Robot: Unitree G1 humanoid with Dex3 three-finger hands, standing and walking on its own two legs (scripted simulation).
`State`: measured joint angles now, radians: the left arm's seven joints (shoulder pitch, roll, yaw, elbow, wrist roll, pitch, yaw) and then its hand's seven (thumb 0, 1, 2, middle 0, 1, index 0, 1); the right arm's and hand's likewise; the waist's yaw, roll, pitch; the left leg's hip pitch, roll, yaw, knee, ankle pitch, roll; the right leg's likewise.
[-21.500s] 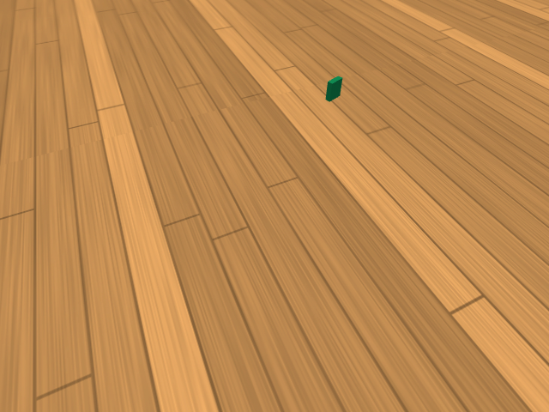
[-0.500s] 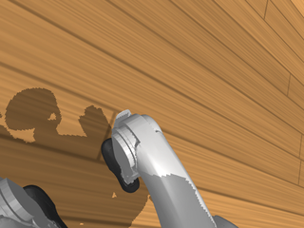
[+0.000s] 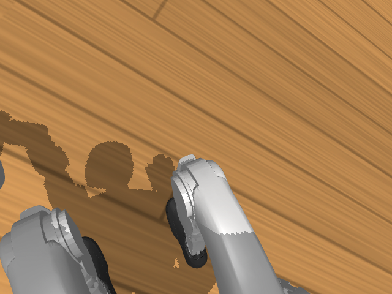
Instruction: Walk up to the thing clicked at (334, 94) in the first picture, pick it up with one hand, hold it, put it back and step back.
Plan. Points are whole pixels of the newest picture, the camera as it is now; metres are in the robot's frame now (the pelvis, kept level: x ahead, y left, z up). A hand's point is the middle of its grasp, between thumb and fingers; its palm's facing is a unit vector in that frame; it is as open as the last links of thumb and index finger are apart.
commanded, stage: lift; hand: left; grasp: from the side
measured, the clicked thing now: out of the picture +0.49 +0.31 -0.19
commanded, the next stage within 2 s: hold in 1.66 s
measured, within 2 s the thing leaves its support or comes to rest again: neither
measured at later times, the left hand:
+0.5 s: hand out of the picture +0.46 +0.31 -0.05, palm faces -0.08 -0.42 -0.90, open 7.3 cm
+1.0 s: hand out of the picture +0.39 +0.28 +0.15, palm faces -0.14 -0.41 -0.90, open 7.2 cm
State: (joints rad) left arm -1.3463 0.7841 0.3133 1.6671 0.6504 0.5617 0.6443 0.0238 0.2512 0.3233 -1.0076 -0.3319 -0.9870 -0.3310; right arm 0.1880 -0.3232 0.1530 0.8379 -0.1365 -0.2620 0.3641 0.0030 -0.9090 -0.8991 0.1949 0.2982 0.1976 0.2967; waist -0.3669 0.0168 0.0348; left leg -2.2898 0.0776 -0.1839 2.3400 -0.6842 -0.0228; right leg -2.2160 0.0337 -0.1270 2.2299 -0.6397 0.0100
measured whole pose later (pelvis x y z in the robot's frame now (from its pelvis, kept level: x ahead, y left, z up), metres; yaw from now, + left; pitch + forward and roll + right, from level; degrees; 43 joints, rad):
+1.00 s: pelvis +0.03 -0.02 +0.22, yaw +8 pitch +28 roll -1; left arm -0.82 0.30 0.05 1.16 0.54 0.79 0.47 0.02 0.30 0.38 -0.98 -0.35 -0.96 -0.37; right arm 0.16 -0.30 0.01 0.90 0.02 -0.19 0.09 0.01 -0.90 -0.90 0.20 0.30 0.20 0.30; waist -0.14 0.05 -0.23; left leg -1.48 0.09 -0.04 1.58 -0.59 -0.05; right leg -1.47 0.02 -0.05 1.57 -0.59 -0.03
